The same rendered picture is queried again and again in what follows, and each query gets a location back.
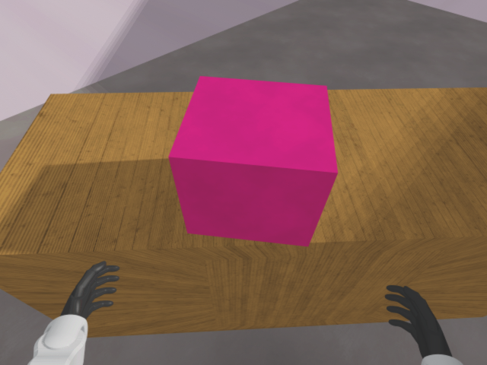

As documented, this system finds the robot left hand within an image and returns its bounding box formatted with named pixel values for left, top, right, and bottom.
left=60, top=261, right=119, bottom=319

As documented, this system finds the left robot forearm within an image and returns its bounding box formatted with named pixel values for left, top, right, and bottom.
left=28, top=315, right=88, bottom=365

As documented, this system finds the pedestal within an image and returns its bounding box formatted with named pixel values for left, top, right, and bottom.
left=0, top=87, right=487, bottom=338

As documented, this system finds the robot right hand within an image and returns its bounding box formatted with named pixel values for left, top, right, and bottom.
left=385, top=285, right=452, bottom=358

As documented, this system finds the carton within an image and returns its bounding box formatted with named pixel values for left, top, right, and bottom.
left=169, top=76, right=338, bottom=246

